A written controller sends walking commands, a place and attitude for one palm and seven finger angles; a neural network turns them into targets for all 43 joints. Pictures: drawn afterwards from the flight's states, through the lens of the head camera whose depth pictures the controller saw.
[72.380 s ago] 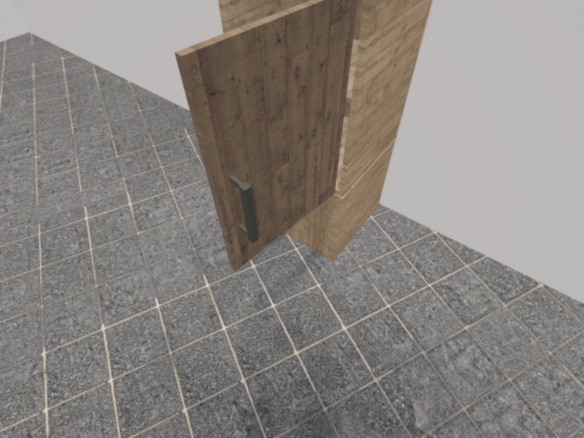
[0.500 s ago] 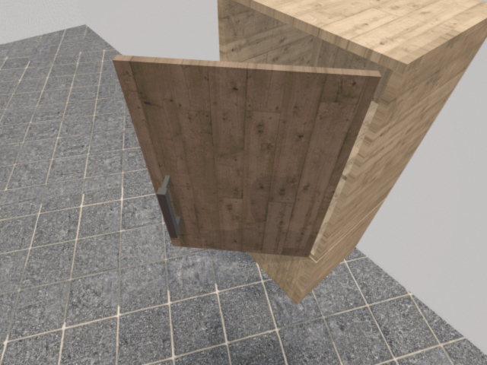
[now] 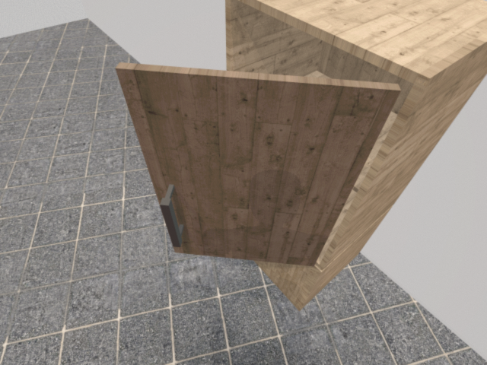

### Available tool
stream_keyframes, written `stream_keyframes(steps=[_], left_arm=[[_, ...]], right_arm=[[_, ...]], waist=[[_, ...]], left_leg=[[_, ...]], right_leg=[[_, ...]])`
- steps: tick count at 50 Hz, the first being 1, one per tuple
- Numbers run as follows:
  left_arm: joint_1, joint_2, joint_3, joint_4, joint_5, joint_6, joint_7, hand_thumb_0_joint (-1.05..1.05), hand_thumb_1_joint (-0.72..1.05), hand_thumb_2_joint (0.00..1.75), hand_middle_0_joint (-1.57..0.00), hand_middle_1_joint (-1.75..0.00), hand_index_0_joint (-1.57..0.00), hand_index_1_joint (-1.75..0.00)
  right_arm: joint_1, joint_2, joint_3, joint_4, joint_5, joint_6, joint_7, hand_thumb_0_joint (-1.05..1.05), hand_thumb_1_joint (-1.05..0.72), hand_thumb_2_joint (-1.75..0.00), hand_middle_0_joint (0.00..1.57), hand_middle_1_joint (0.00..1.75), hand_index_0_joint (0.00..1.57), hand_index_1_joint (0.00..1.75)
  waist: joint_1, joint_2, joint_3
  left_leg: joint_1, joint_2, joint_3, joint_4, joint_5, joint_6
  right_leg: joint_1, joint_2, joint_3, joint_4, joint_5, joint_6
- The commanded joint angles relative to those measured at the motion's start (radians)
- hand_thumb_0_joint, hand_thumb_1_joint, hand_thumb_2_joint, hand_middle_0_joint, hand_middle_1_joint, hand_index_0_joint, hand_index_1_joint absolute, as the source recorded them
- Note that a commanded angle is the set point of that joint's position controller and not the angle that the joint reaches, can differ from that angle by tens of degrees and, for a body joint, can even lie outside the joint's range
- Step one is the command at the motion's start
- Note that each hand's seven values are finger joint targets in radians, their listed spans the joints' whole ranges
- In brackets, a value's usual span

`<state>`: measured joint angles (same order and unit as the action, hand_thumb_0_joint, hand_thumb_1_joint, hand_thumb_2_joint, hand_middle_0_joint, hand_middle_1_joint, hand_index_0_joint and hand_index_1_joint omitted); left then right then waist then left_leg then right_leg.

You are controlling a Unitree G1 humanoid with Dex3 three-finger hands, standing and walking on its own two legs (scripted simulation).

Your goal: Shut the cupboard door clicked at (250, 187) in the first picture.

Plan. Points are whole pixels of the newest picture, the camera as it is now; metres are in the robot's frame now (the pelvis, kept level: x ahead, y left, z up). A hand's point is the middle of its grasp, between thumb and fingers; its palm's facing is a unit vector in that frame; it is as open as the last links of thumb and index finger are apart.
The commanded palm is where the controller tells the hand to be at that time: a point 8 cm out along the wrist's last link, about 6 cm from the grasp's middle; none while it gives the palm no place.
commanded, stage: look again from close up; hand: left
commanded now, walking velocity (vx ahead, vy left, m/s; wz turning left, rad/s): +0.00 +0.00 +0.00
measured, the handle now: (174, 217) +0.44 +0.19 -0.11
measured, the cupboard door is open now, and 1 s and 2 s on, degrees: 45 45 45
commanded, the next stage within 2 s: raise the hand and make a fist in 0.06 s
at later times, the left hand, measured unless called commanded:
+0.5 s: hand (156, 328) +0.19 +0.15 -0.05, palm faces -0.01 -1.00 +0.02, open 6.5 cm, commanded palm +0.12 +0.22 -0.07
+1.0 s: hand (143, 343) +0.17 +0.18 -0.08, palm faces +0.00 -1.00 +0.01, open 4.1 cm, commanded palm +0.14 +0.23 -0.07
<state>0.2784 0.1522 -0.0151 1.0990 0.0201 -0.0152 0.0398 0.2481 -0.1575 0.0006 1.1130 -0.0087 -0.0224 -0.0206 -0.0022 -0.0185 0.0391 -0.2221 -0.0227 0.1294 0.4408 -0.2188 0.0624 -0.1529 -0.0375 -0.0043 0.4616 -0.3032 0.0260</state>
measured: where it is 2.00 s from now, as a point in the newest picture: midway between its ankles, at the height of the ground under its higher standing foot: outside the picture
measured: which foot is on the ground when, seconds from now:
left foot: down 0.00-1.00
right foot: down 0.00-1.00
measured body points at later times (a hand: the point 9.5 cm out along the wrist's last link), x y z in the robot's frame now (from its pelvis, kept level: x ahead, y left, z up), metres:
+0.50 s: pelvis -0.02 -0.03 -0.06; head +0.01 -0.01 +0.39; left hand +0.18 +0.21 -0.04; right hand +0.18 -0.27 -0.12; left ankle +0.02 +0.08 -0.74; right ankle +0.01 -0.12 -0.74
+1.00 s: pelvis -0.03 -0.02 -0.11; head +0.05 -0.01 +0.33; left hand +0.16 +0.23 -0.08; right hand +0.17 -0.22 -0.20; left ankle +0.01 +0.08 -0.74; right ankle +0.01 -0.12 -0.74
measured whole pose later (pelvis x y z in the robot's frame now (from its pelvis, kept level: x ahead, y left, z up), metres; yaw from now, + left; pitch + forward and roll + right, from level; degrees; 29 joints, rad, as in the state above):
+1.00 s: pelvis -0.03 -0.02 -0.11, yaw +4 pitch +17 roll -2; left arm 0.42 0.24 0.15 -0.02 -0.31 -0.33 -0.35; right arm 0.24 -0.16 0.01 0.52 0.04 -0.18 -0.04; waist 0.01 0.03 -0.16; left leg -1.05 0.02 0.02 1.27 -0.53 0.05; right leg -0.99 0.02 -0.10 1.24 -0.56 -0.04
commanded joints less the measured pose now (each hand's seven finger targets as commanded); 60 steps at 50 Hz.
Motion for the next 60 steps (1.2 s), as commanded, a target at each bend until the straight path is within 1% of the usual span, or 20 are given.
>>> stream_keyframes(steps=[1,7,8,9,10,11,12,13,16,20,23,26,30,34,37,40,43,47,55,60], left_arm=[[0.069,0.097,0.018,-0.024,-0.002,-0.008,0.005,0.00,0.90,0.90,-0.20,-0.30,-0.20,-0.30],[0.060,0.104,0.018,-0.019,-0.003,-0.006,0.006,0.00,0.90,0.90,-0.20,-0.30,-0.20,-0.30],[0.115,0.109,0.012,-0.004,0.011,-0.016,0.040,0.00,0.90,0.90,-0.20,-0.30,-0.20,-0.30],[-0.754,0.665,0.413,-1.659,-0.123,-0.279,0.052,0.00,0.90,0.90,-0.20,-0.30,-0.20,-0.30],[-0.043,0.186,0.035,-1.322,-0.143,-0.198,0.048,0.00,0.90,0.90,-0.22,-0.32,-0.22,-0.32],[-0.013,0.161,0.076,-1.293,-0.178,-0.144,0.082,0.00,0.90,0.90,-0.24,-0.34,-0.24,-0.34],[0.211,-0.093,-0.079,-1.008,-0.168,-0.033,0.064,0.00,0.90,0.90,-0.25,-0.36,-0.25,-0.36],[-0.010,-0.055,-0.097,-1.197,-0.184,-0.061,0.059,0.00,0.90,0.90,-0.27,-0.38,-0.27,-0.38],[0.131,0.065,0.093,-0.858,-0.177,-0.193,-0.021,0.00,0.90,0.90,-0.33,-0.44,-0.33,-0.44],[0.326,0.076,0.177,-0.766,-0.280,-0.491,-0.294,0.00,0.90,0.90,-0.40,-0.52,-0.40,-0.52],[0.283,0.167,0.242,-0.758,-0.298,-0.635,-0.471,0.00,0.90,0.90,-0.46,-0.58,-0.46,-0.58],[0.136,0.278,0.329,-0.975,-0.325,-0.661,-0.490,0.00,0.90,0.90,-0.51,-0.64,-0.51,-0.64],[-0.014,0.249,0.264,-1.421,-0.383,-0.734,-0.436,0.00,0.90,0.90,-0.58,-0.72,-0.58,-0.72],[-0.031,0.181,0.138,-1.435,-0.369,-0.729,-0.433,0.00,0.90,0.90,-0.66,-0.80,-0.66,-0.80],[0.025,0.179,0.120,-1.271,-0.343,-0.600,-0.471,0.00,0.90,0.90,-0.71,-0.86,-0.71,-0.86],[0.146,0.199,0.153,-1.173,-0.326,-0.407,-0.507,0.00,0.90,0.90,-0.77,-0.92,-0.77,-0.92],[0.195,0.258,0.282,-1.252,-0.358,-0.304,-0.481,0.00,0.90,0.90,-0.82,-0.98,-0.82,-0.98],[0.175,0.235,0.330,-1.386,-0.380,-0.384,-0.366,0.00,0.90,0.90,-0.90,-1.06,-0.90,-1.06],[0.123,0.140,0.102,-1.266,-0.308,-0.523,-0.401,0.00,0.90,0.90,-1.04,-1.22,-1.04,-1.22],[0.123,0.259,0.220,-1.407,-0.328,-0.486,-0.403,0.00,0.90,0.90,-1.13,-1.32,-1.13,-1.32]], right_arm=[[0.057,-0.088,-0.017,-0.022,0.000,-0.019,-0.009,0.00,-0.90,-0.90,0.20,0.30,0.20,0.30],[0.046,-0.099,-0.018,-0.020,-0.001,-0.018,-0.010,0.00,-0.90,-0.90,0.20,0.30,0.20,0.30],[0.004,-0.145,-0.018,-0.091,0.007,-0.016,-0.004,0.00,-0.90,-0.90,0.20,0.30,0.20,0.30],[0.118,-0.357,-0.060,-0.379,0.026,-0.207,-0.081,0.00,-0.90,-0.90,0.20,0.30,0.20,0.30],[0.038,-0.218,0.017,-0.357,0.085,-0.306,-0.104,0.00,-0.90,-0.90,0.20,0.30,0.20,0.30],[0.010,-0.211,0.001,-0.316,0.051,-0.331,-0.098,0.00,-0.90,-0.90,0.20,0.30,0.20,0.30],[0.015,-0.160,-0.008,-0.295,0.049,-0.331,-0.050,0.00,-0.90,-0.90,0.20,0.30,0.20,0.30],[0.030,-0.220,-0.041,-0.373,0.049,-0.339,-0.022,0.00,-0.90,-0.90,0.20,0.30,0.20,0.30],[-0.028,-0.232,-0.057,-0.458,0.039,-0.342,-0.008,0.00,-0.90,-0.90,0.20,0.30,0.20,0.30],[-0.100,-0.226,-0.083,-0.577,0.018,-0.314,0.011,0.00,-0.90,-0.90,0.20,0.30,0.20,0.30],[-0.122,-0.228,-0.098,-0.659,0.035,-0.301,0.037,0.00,-0.90,-0.90,0.20,0.30,0.20,0.30],[-0.139,-0.225,-0.100,-0.716,0.032,-0.293,0.035,0.00,-0.90,-0.90,0.20,0.30,0.20,0.30],[-0.126,-0.207,-0.083,-0.755,0.024,-0.318,0.018,0.00,-0.90,-0.90,0.20,0.30,0.20,0.30],[-0.101,-0.219,-0.073,-0.695,0.027,-0.329,-0.019,0.00,-0.90,-0.90,0.20,0.30,0.20,0.30],[-0.076,-0.227,-0.071,-0.685,0.043,-0.306,-0.038,0.00,-0.90,-0.90,0.20,0.30,0.20,0.30],[-0.088,-0.221,-0.078,-0.737,0.070,-0.263,-0.042,0.00,-0.90,-0.90,0.20,0.30,0.20,0.30],[-0.119,-0.197,-0.077,-0.785,0.071,-0.226,-0.039,0.00,-0.90,-0.90,0.20,0.30,0.20,0.30],[-0.119,-0.155,-0.068,-0.783,0.050,-0.223,-0.036,0.00,-0.90,-0.90,0.20,0.30,0.20,0.30],[-0.072,-0.216,-0.063,-0.750,0.044,-0.253,-0.024,0.00,-0.90,-0.90,0.20,0.30,0.20,0.30],[-0.071,-0.232,-0.072,-0.786,0.053,-0.254,-0.028,0.00,-0.90,-0.90,0.20,0.30,0.20,0.30]], waist=[[0.003,0.012,0.006],[0.001,0.024,0.003],[0.011,0.012,-0.007],[-0.180,0.057,-0.396],[-0.042,0.410,-0.501],[0.000,0.342,-0.447],[-0.033,0.221,-0.277],[-0.060,0.165,-0.145],[-0.044,-0.088,0.072],[0.041,-0.435,-0.065],[0.048,-0.186,-0.162],[0.079,0.144,-0.311],[0.022,0.269,-0.520],[-0.062,0.144,-0.401],[-0.072,0.033,-0.361],[-0.017,-0.068,-0.407],[0.056,-0.048,-0.522],[0.077,0.017,-0.525],[-0.034,0.051,-0.360],[0.025,0.119,-0.508]], left_leg=[[0.088,0.140,-0.144,-0.090,0.179,-0.006],[0.100,0.138,-0.147,-0.093,0.201,-0.009],[0.075,0.175,-0.158,0.090,0.445,-0.031],[0.419,0.119,-0.232,0.081,0.555,-0.044],[0.542,0.134,-0.251,0.054,0.617,-0.076],[0.420,0.132,-0.240,-0.023,0.677,-0.128],[0.261,0.138,-0.246,-0.068,0.501,-0.117],[0.105,0.121,-0.242,-0.023,0.250,-0.099],[-0.256,0.029,-0.206,0.139,-0.146,-0.076],[-0.557,-0.015,-0.138,0.407,-0.165,-0.079],[-0.660,-0.028,-0.119,0.539,-0.169,-0.081],[-0.658,-0.017,-0.111,0.614,-0.168,-0.060],[-0.551,0.010,-0.154,0.693,-0.116,-0.031],[-0.655,0.030,-0.182,0.766,-0.169,-0.014],[-0.733,0.033,-0.188,0.782,-0.169,-0.011],[-0.762,0.026,-0.173,0.735,-0.164,-0.009],[-0.724,0.017,-0.173,0.701,-0.081,-0.020],[-0.677,0.026,-0.186,0.675,-0.009,-0.035],[-0.697,0.037,-0.235,0.656,-0.268,-0.034],[-0.587,0.040,-0.266,0.598,-0.235,-0.047]], right_leg=[[-0.073,-0.069,0.057,-0.084,0.171,-0.037],[-0.062,-0.071,0.056,-0.088,0.177,-0.036],[-0.088,-0.086,0.078,-0.074,0.317,-0.026],[-0.149,0.030,-0.088,0.160,0.405,-0.014],[-0.247,0.067,-0.085,0.318,0.045,-0.024],[-0.227,0.057,-0.069,0.289,-0.022,-0.034],[-0.313,0.032,-0.056,0.256,-0.078,-0.020],[-0.309,0.021,-0.058,0.214,-0.037,-0.027],[-0.411,0.013,-0.079,0.092,-0.095,-0.048],[-0.497,-0.011,0.034,0.248,-0.180,-0.034],[-0.502,-0.035,0.122,0.378,-0.104,-0.043],[-0.594,-0.004,0.124,0.484,-0.207,-0.068],[-0.670,0.028,0.116,0.548,-0.155,-0.059],[-0.778,0.049,0.110,0.554,-0.195,-0.046],[-0.768,0.050,0.102,0.541,-0.186,-0.028],[-0.661,0.036,0.107,0.497,-0.205,-0.015],[-0.534,0.024,0.094,0.531,-0.070,-0.011],[-0.548,0.044,0.031,0.601,0.058,-0.034],[-0.848,0.063,-0.022,0.614,-0.246,-0.054],[-0.799,0.065,-0.041,0.642,-0.186,-0.062]])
